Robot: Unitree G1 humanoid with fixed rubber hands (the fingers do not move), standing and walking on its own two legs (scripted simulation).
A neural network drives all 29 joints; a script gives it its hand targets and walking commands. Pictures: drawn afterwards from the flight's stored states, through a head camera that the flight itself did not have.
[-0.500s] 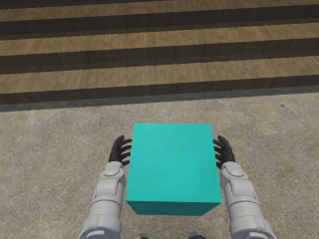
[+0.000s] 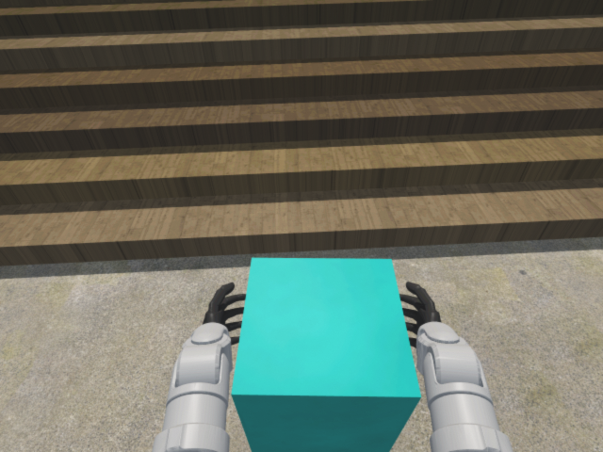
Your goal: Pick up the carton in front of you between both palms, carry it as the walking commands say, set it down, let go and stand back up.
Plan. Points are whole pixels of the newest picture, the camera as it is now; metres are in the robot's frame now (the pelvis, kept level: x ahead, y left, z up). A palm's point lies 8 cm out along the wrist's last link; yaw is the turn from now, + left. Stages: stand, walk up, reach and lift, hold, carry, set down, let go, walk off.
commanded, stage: reach and lift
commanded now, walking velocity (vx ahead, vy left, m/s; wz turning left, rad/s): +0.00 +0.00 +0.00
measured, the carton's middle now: (320, 360) +0.29 +0.00 -0.05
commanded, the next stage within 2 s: hold in 0.84 s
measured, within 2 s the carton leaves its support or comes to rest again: neither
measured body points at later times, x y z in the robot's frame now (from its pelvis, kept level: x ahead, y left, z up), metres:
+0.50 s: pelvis +0.01 +0.00 +0.00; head -0.02 +0.00 +0.45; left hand +0.31 +0.15 +0.03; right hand +0.31 -0.15 +0.02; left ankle +0.01 +0.13 -0.74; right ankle +0.02 -0.13 -0.74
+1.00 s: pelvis +0.01 +0.00 +0.01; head -0.03 +0.00 +0.46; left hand +0.31 +0.15 +0.05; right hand +0.31 -0.15 +0.05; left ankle +0.01 +0.13 -0.74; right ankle +0.02 -0.13 -0.74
